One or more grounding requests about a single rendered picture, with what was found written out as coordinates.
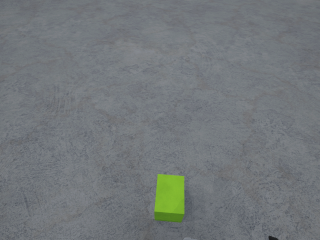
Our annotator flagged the carton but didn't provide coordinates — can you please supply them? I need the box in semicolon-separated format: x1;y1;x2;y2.
154;174;185;223

